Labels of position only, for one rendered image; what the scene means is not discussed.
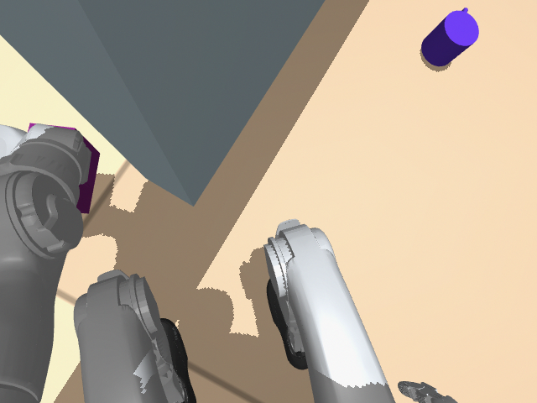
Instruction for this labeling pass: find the left robot arm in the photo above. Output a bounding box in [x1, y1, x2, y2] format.
[0, 123, 91, 403]

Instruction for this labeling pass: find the left robot hand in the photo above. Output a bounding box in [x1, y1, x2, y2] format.
[0, 124, 27, 159]

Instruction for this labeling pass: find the right robot foot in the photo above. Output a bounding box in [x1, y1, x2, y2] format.
[267, 279, 308, 370]

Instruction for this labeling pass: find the left robot foot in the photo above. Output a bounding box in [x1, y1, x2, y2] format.
[160, 318, 196, 403]

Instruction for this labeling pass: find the right robot hand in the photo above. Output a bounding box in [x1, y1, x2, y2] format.
[398, 381, 457, 403]

